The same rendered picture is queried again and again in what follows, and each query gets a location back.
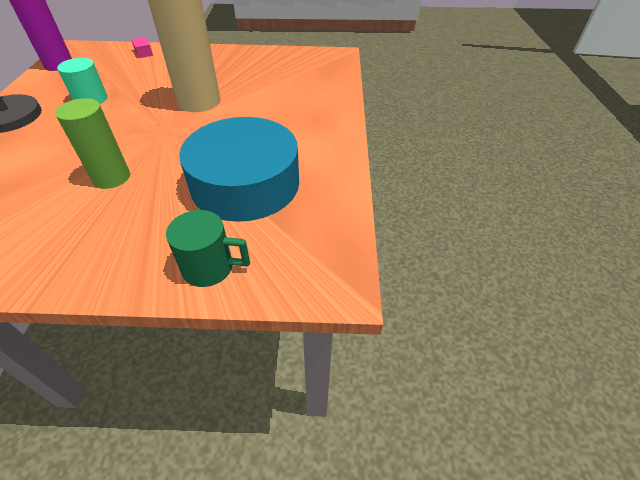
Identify table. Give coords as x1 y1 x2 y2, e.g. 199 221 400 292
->
0 40 383 417

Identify desk lamp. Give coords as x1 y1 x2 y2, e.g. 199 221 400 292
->
0 94 42 133

